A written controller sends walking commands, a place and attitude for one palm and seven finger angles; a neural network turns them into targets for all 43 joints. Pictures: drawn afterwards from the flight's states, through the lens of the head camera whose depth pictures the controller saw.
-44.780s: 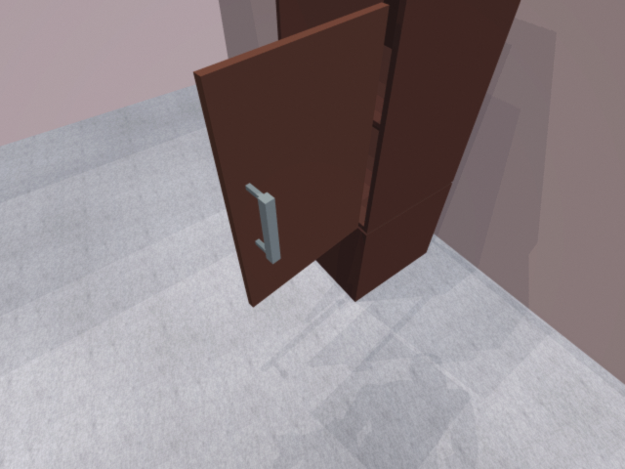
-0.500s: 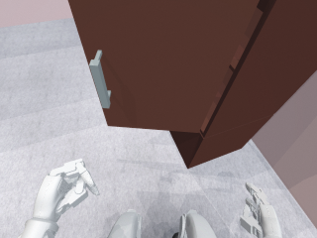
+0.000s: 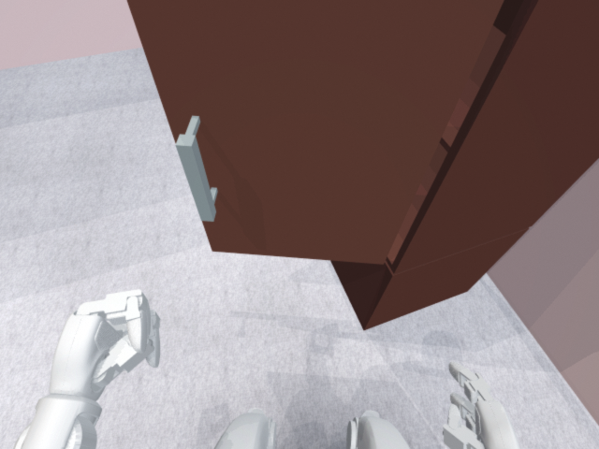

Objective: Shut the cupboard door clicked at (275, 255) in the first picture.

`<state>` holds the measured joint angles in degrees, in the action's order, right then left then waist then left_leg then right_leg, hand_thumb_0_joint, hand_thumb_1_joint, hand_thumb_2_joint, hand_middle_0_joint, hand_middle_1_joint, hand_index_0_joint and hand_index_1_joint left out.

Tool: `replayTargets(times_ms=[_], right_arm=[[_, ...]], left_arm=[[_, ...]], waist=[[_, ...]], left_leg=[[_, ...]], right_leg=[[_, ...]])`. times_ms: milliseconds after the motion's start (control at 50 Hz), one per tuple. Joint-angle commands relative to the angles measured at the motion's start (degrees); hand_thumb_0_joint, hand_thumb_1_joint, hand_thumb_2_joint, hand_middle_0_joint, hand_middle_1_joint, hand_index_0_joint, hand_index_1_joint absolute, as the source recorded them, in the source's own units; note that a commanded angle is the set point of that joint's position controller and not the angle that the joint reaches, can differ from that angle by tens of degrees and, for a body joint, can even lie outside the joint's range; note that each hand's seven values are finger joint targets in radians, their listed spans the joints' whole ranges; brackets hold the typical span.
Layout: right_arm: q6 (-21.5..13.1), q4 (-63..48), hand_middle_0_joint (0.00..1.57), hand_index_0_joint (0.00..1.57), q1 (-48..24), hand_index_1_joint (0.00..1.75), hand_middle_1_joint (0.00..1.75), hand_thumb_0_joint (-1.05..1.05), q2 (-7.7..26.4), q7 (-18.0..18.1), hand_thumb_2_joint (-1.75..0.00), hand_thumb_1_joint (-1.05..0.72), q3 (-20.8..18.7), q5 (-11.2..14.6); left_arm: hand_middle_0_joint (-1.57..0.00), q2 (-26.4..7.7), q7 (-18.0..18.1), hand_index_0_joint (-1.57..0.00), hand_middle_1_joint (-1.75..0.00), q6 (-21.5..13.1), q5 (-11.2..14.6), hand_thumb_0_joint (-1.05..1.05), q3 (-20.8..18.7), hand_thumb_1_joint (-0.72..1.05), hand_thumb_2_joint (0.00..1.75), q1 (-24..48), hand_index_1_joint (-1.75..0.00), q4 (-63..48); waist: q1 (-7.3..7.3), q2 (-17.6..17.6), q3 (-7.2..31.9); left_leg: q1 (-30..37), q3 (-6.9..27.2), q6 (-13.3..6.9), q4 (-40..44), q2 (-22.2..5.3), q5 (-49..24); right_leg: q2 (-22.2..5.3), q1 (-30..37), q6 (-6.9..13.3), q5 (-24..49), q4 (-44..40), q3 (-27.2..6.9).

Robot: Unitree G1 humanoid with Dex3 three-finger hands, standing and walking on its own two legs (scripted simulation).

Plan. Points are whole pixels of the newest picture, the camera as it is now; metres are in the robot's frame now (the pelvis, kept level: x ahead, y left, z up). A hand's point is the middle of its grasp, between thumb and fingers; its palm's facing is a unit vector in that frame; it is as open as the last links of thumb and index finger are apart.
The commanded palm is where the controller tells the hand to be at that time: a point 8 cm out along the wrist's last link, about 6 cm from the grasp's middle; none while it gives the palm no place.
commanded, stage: raise the hand and make a fist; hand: left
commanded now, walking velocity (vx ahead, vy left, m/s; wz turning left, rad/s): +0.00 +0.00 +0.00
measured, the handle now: (201, 172) +0.49 +0.19 +0.05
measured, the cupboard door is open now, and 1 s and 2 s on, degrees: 65 65 65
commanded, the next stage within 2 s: bring the fist close to the handle in 0.28 s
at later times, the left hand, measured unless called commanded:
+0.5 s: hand (172, 353) +0.22 +0.16 +0.05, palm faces -0.03 -1.00 -0.04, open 3.1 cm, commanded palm +0.22 +0.22 +0.05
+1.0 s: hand (199, 279) +0.31 +0.16 +0.05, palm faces -0.04 -1.00 -0.04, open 3.1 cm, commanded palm +0.30 +0.21 +0.05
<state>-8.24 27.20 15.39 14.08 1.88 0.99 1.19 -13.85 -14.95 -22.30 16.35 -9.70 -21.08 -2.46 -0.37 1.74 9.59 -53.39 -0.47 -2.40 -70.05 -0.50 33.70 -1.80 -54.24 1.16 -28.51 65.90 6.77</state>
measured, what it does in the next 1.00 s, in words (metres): stands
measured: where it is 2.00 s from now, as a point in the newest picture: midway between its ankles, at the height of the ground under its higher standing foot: outside the picture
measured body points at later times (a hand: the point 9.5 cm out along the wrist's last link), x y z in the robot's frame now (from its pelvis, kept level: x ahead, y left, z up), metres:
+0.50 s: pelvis -0.01 -0.02 +0.00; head +0.06 -0.01 +0.44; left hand +0.22 +0.22 +0.05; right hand +0.18 -0.25 -0.08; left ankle +0.00 +0.09 -0.64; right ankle +0.03 -0.12 -0.64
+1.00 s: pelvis -0.01 -0.01 +0.00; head +0.07 -0.01 +0.45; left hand +0.31 +0.21 +0.05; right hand +0.14 -0.26 -0.09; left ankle +0.00 +0.09 -0.64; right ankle +0.03 -0.12 -0.64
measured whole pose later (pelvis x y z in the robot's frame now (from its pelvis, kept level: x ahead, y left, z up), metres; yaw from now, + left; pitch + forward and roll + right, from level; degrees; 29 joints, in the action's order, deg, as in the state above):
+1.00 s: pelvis -0.01 -0.01 +0.00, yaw +0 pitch +17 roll -1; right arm -6.4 31.0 15.7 15.2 1.8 0.9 1.5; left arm -13.7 -11.4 -21.6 12.5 -8.0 2.7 18.3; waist 1.4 1.4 8.9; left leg -53.2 -1.1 -1.6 -67.8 -0.5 31.8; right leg -1.6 -55.1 2.1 -27.4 65.2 6.0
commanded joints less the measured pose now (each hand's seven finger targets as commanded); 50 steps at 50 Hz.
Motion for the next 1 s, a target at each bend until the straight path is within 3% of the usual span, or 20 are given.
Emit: replayTargets(times_ms=[0, 40, 100, 120, 220, 300, 340, 400, 460, 520, 600, 660, 700, 740, 780, 800, 900, 980], right_arm=[[-3.5, -9.7, 0.2, 0.2, -2.0, 0.3, 0.3, 0.0, 8.3, 1.3, -0.9, -0.9, -3.9, 0.5], [-3.7, -10.0, 0.2, 0.2, -2.1, 0.3, 0.3, 0.0, 7.8, 1.4, -0.9, -0.9, -3.9, 0.2], [-3.9, -9.6, 0.2, 0.2, -2.3, 0.3, 0.3, 0.0, 7.0, 1.4, -0.9, -0.9, -3.6, -0.2], [-3.9, -9.5, 0.2, 0.2, -2.3, 0.3, 0.3, 0.0, 6.7, 1.3, -0.9, -0.9, -3.5, -0.3], [-3.0, -8.9, 0.2, 0.2, -2.3, 0.3, 0.3, 0.0, 7.5, 0.7, -0.9, -0.9, -3.7, -0.1], [-2.6, -9.6, 0.2, 0.2, -2.2, 0.3, 0.3, 0.0, 8.0, 1.3, -0.9, -0.9, -3.8, 0.5], [-2.8, -10.2, 0.2, 0.2, -2.6, 0.3, 0.3, 0.0, 7.8, 1.5, -0.9, -0.9, -3.6, 0.6], [-3.4, -9.5, 0.2, 0.2, -2.5, 0.3, 0.3, 0.0, 7.4, 1.9, -0.9, -0.9, -3.2, 0.1], [-4.0, -7.6, 0.2, 0.2, -2.3, 0.3, 0.3, 0.0, 7.1, 1.7, -0.9, -0.9, -2.9, -0.2], [-3.8, -7.0, 0.2, 0.2, -2.2, 0.3, 0.3, 0.0, 7.7, 1.4, -0.9, -0.9, -3.0, 0.0], [-3.4, -7.4, 0.2, 0.2, -1.6, 0.3, 0.3, 0.0, 8.6, 1.4, -0.9, -0.9, -3.0, 0.6], [-2.8, -7.1, 0.2, 0.2, -1.5, 0.3, 0.3, 0.0, 8.4, 1.6, -0.9, -0.9, -3.2, 0.6], [-2.5, -6.9, 0.2, 0.2, -1.7, 0.3, 0.3, 0.0, 8.1, 1.8, -0.9, -0.9, -3.0, 0.3], [-2.5, -6.5, 0.2, 0.2, -2.0, 0.3, 0.3, 0.0, 7.4, 1.5, -0.9, -0.9, -2.9, 0.2], [-2.4, -5.6, 0.2, 0.2, -1.7, 0.3, 0.3, 0.0, 7.3, 1.0, -0.9, -0.9, -2.9, 0.0], [-2.2, -5.2, 0.2, 0.2, -1.3, 0.3, 0.3, 0.0, 7.6, 0.9, -0.9, -0.9, -3.0, -0.1], [-1.1, -4.3, 0.2, 0.2, -0.4, 0.3, 0.3, 0.0, 8.7, 0.5, -0.9, -0.9, -3.4, 0.2], [-1.1, -3.3, 0.2, 0.2, -0.1, 0.3, 0.3, 0.0, 8.9, 1.0, -0.9, -0.9, -3.6, 0.4]], left_arm=[[-1.3, -6.4, -1.8, -1.3, -1.5, -1.0, 0.7, 0.0, -2.1, 0.9, 0.9, 0.9, -1.5, -8.0], [-1.3, -7.8, -1.0, -1.3, -1.5, -2.6, 1.1, 0.0, -4.0, 0.9, 0.9, 2.1, -1.5, -11.8], [-1.3, -9.5, 1.4, -1.3, -1.5, -5.9, 1.6, 0.0, -6.3, 0.9, 0.9, 2.2, -1.5, -15.0], [-1.3, -8.3, 2.0, -1.3, -1.5, -6.7, 1.5, 0.0, -5.7, 0.9, 0.9, 1.6, -1.5, -15.0], [-1.3, -4.3, 1.4, -1.3, -1.5, -5.6, 0.3, 0.0, -1.1, 0.9, 0.9, -0.9, -1.5, -8.3], [-1.3, -5.6, -0.8, -1.3, -1.5, -3.0, 0.5, 0.0, -1.0, 0.9, 0.9, 0.4, -1.5, -6.4], [-1.3, -6.9, -1.0, -1.3, -1.5, -3.4, 1.0, 0.0, -2.3, 0.9, 0.9, 2.2, -1.5, -9.3], [-1.3, -9.0, 0.8, -1.3, -1.5, -5.9, 1.3, 0.0, -4.1, 0.9, 0.9, 7.5, -1.5, -13.7], [-1.3, -7.4, 2.3, -1.3, -1.5, -8.0, 0.6, 0.0, -3.5, 0.9, 0.9, 11.3, -1.5, -10.3], [-1.3, -5.2, 1.6, -1.3, -1.5, -6.5, -0.1, 0.0, -1.1, 0.9, 0.9, 13.0, -1.5, -4.3], [-1.3, -4.7, -0.1, -1.3, -1.5, -1.7, -0.7, 0.0, 1.8, 0.9, 0.9, 16.5, -1.5, -1.9], [-1.3, -7.9, 0.9, -1.3, -1.5, -0.1, -1.0, 0.0, -1.9, 0.9, 0.9, 21.3, -1.5, -1.8], [-1.3, -10.3, 2.5, -1.3, -1.5, -0.8, -0.3, 0.0, -5.6, 0.9, 0.9, 23.5, -1.5, -1.7], [-1.3, -8.3, 3.9, -1.3, -1.5, -2.4, -0.4, 0.0, -4.9, 0.9, 0.9, 24.5, -1.5, -1.5], [-1.3, -6.4, 5.0, -1.3, -1.5, -3.6, -0.8, 0.0, -3.5, 0.9, 0.9, 25.7, -1.5, 0.6], [-1.3, -7.0, 5.2, -1.3, -1.5, -3.7, -0.9, 0.0, -4.0, 0.9, 0.9, 25.6, -1.5, 3.1], [-1.3, -4.7, 3.5, -1.3, -1.5, -2.7, -3.4, 0.0, 0.9, 0.9, 0.9, 31.4, -1.5, 10.5], [-1.3, -5.4, 3.6, -1.3, -1.5, -3.1, -3.1, 0.0, 0.4, 0.9, 0.9, 41.1, -1.5, 10.2]], waist=[[0.69, -1.3, 10.9], [-0.24, 0.5, 13.6], [-1.29, 2.1, 14.2], [-1.33, 2.6, 14.8], [0.92, 1.5, 10.3], [1.47, -3.2, 9.3], [0.79, -1.2, 10.4], [0.79, 0.6, 12.4], [1.55, 1.1, 11.4], [2.12, 0.6, 10.4], [2.19, 1.7, 12.4], [1.81, -1.2, 15.4], [0.43, -1.2, 16.3], [0.15, 0.3, 17.3], [0.75, 0.0, 16.4], [0.94, -0.5, 15.4], [3.22, -1.2, 11.8], [3.43, -0.1, 15.0]], left_leg=[[3.9, 3.6, 1.9, 11.9, 1.1, -16.8], [5.0, 3.3, 1.9, 11.8, 1.1, -18.0], [4.7, 3.2, 2.0, 11.4, 1.2, -19.2], [5.3, 3.1, 2.0, 11.5, 1.2, -19.9], [2.9, 2.7, 1.7, 11.0, 1.1, -15.0], [0.4, 2.4, 1.1, 10.3, 1.3, -12.0], [0.5, 2.1, 1.1, 10.2, 1.4, -11.4], [1.7, 2.5, 1.0, 9.5, 1.2, -13.9], [1.4, 2.9, 1.3, 9.1, 1.0, -13.1], [0.5, 2.8, 1.2, 9.1, 1.1, -11.9], [2.6, 3.1, 0.9, 11.1, 1.2, -12.3], [2.5, 2.4, 0.7, 10.9, 1.1, -13.7], [2.1, 2.3, 0.9, 11.0, 1.2, -15.5], [3.9, 2.0, 1.1, 11.7, 1.2, -17.6], [4.5, 2.1, 1.3, 12.1, 1.1, -17.9], [3.6, 2.3, 1.3, 12.1, 1.1, -17.8], [3.7, 2.3, 1.0, 13.0, 0.8, -14.6], [6.5, 2.8, 1.2, 13.4, 0.7, -15.0]], right_leg=[[2.3, 13.5, 0.9, 10.6, -8.4, -4.0], [2.1, 14.6, 1.0, 11.6, -7.9, -4.4], [2.4, 15.7, 1.4, 12.4, -7.2, -4.9], [2.3, 15.5, 1.4, 13.2, -6.7, -4.7], [2.1, 12.1, 0.8, 8.8, -8.2, -4.8], [1.7, 14.0, 0.5, 4.3, -11.0, -7.3], [1.3, 14.8, 0.5, 2.6, -11.5, -8.2], [1.8, 14.7, 0.8, 6.4, -9.5, -7.5], [2.0, 11.8, 0.8, 5.5, -8.4, -6.8], [1.9, 10.8, 0.7, 4.7, -8.6, -6.6], [1.8, 12.3, 0.7, 6.3, -9.6, -6.1], [1.4, 15.6, 0.1, 7.9, -10.2, -7.1], [1.5, 17.9, 0.5, 9.8, -9.6, -7.3], [1.5, 17.8, 0.4, 13.1, -8.7, -6.5], [1.5, 16.7, 0.3, 13.7, -8.5, -5.8], [1.6, 16.7, 0.5, 13.6, -8.6, -5.8], [1.5, 13.3, 0.4, 10.7, -9.9, -5.7], [1.4, 13.0, 0.4, 11.1, -10.0, -5.6]])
